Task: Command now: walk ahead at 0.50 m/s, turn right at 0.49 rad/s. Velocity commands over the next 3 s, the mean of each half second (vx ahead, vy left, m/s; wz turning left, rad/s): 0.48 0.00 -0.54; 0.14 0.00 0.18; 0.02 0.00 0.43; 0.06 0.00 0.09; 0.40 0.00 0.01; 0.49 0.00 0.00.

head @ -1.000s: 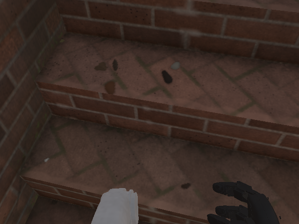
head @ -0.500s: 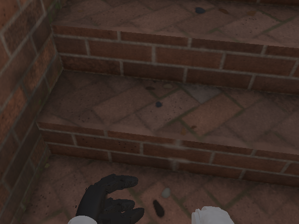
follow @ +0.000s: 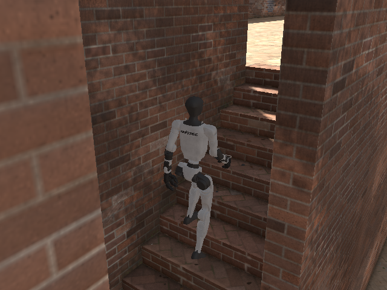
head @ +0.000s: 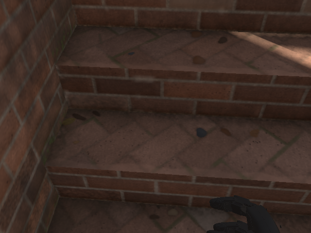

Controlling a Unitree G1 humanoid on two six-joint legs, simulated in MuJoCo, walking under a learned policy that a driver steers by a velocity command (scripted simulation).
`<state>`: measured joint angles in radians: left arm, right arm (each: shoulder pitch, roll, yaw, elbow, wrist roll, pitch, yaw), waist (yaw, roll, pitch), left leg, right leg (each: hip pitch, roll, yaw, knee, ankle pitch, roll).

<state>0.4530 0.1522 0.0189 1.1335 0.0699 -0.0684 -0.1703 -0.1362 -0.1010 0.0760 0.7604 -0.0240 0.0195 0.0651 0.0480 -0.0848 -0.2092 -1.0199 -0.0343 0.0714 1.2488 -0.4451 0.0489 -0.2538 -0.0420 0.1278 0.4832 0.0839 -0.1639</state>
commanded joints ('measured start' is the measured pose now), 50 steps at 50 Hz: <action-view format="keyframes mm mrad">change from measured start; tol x64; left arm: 1 44 37 22 47 17 30 -50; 19 -895 27 -74 -558 -51 149 99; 27 180 368 90 -201 -6 106 115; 38 -758 162 24 -425 -2 13 70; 50 -443 174 93 -442 -45 19 163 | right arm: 1 648 -278 -112 154 -48 6 -28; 50 375 -226 -106 -24 25 -151 -62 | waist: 1 -292 353 -133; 50 8 220 -16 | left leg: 1 772 355 -1035 -847 -427 353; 19 489 313 107 -1363 234 174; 23 1043 358 181 -960 1868 184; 26 385 118 -34 -173 370 -10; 30 -52 10 -356 852 401 85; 50 612 164 -342 -660 839 157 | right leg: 1 -614 97 131 1218 84 -51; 15 -1529 -103 19 1668 -440 -219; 23 -461 82 -412 669 -445 -60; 26 364 -213 522 121 279 -271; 31 -209 -203 141 -17 -569 20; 38 -612 -81 -360 -186 0 -11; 50 121 -41 -367 198 -139 102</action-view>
